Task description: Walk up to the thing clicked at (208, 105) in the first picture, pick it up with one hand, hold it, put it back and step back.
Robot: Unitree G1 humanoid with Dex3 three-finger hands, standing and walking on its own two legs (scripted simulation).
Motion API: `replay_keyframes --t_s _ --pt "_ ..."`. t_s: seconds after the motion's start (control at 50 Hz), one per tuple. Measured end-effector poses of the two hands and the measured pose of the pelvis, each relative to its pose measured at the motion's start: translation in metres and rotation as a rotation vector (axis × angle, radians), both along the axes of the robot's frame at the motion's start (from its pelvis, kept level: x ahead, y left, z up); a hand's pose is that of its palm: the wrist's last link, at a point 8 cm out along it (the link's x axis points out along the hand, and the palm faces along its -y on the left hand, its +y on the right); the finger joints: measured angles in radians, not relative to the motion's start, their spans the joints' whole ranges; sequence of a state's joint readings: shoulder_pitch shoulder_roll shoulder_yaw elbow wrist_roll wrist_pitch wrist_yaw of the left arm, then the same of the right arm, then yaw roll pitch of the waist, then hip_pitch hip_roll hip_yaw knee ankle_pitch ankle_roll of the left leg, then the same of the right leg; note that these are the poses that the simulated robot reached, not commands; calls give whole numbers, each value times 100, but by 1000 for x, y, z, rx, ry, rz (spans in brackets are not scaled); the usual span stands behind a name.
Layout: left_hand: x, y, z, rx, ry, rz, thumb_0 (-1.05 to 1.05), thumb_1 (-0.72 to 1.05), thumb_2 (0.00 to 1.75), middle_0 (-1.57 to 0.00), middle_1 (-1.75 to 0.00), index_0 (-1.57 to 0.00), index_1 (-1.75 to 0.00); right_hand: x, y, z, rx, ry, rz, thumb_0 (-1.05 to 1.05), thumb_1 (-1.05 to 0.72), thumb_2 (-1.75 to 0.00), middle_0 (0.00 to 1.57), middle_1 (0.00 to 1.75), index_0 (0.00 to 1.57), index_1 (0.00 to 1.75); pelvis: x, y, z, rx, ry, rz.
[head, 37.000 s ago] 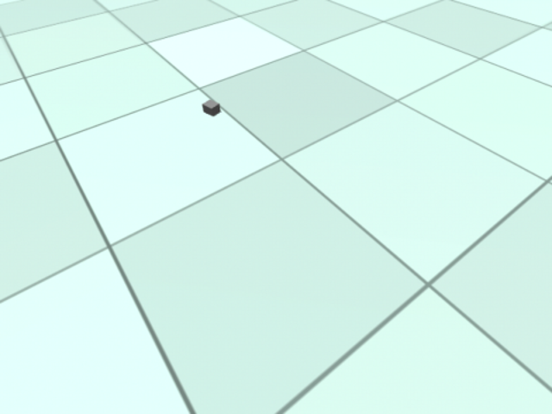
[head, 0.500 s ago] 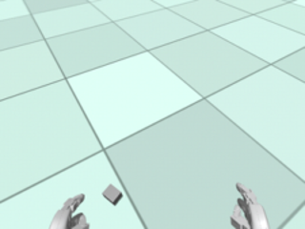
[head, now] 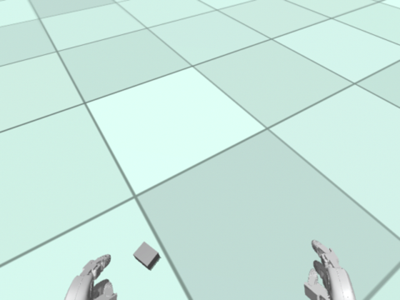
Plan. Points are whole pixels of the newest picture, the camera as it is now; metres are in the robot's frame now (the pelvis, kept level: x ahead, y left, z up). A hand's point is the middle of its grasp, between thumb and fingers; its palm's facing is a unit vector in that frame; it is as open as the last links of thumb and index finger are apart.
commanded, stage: home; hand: left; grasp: from above
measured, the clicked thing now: (146, 255) +0.44 +0.25 -0.68
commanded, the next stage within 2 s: stand in 0.10 s
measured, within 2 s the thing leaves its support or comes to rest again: neither
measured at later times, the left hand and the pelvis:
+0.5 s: hand out of the picture +0.10 +0.23 -0.11, palm faces +0.01 -0.94 -0.34, open 7.4 cm; pelvis -0.01 +0.00 +0.03, yaw -1 degrees
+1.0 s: hand out of the picture +0.03 +0.24 -0.10, palm faces +0.00 -0.94 -0.33, open 7.4 cm; pelvis -0.02 +0.00 +0.06, yaw -1 degrees
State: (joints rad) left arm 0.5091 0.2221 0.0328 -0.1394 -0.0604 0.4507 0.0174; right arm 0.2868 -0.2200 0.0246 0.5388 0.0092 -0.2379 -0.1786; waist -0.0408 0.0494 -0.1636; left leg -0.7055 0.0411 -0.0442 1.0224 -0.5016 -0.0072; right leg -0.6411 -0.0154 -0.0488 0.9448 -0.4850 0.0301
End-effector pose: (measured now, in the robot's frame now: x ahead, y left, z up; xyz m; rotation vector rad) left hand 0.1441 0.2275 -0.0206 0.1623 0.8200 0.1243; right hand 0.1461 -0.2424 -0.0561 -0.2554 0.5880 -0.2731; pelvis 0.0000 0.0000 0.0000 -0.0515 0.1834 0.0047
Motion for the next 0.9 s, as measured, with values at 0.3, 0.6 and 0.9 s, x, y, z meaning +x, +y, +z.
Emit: replay_keyframes --t_s 0.3,0.6,0.9 --pt "3 14 -24 111 -4 -47 1 90 90 -20 -30 -20 -30 -9 -10 -19 -35 271 145 1 -90 -90 21 30 21 30 -8 -3 12 34 -98 -8" --pt "-82 53 -51 132 336 59 1 90 90 -20 -30 -20 -30 -75 -36 -13 27 552 -8 1 -90 -90 21 30 20 30 -6 4 45 48 -205 -17" --pt "-117 53 -43 123 442 79 0 90 90 -20 -30 -20 -30 -106 -27 -11 88 634 -47 1 -90 -90 21 30 20 30 -14 4 63 53 -256 -21"
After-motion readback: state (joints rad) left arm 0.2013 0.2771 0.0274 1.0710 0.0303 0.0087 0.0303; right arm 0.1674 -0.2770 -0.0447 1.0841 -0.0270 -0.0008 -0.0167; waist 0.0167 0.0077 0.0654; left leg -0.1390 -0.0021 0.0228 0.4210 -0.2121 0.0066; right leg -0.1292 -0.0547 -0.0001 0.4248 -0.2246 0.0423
